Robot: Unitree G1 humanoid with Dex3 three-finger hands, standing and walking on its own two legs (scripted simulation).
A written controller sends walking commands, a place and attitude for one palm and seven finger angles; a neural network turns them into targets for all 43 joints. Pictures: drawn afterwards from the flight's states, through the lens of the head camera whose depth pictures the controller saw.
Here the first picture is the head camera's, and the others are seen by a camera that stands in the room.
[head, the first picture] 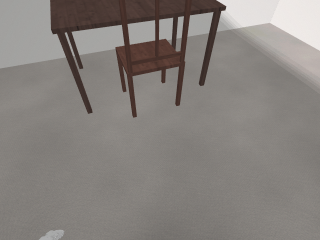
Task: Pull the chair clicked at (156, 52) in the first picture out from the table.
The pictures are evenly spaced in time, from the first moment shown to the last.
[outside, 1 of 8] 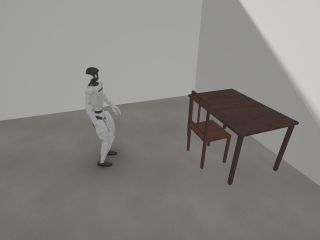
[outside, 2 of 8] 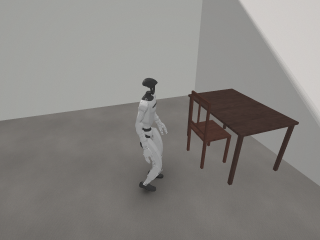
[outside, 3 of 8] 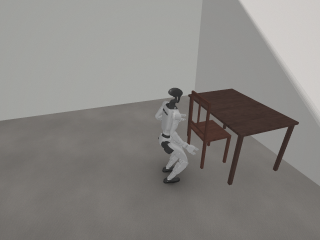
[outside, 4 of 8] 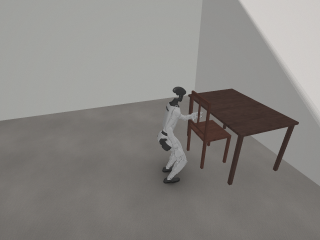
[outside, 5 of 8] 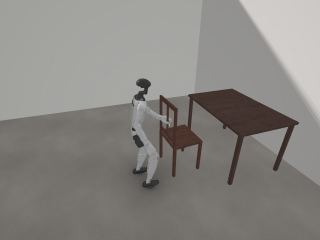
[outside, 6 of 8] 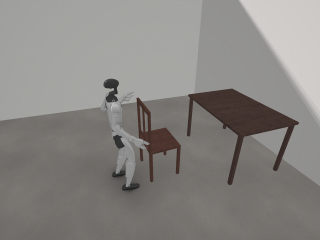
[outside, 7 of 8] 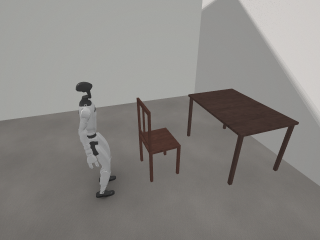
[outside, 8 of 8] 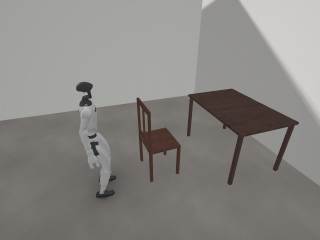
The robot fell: no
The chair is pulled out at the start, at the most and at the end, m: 0.00 0.71 0.71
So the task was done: yes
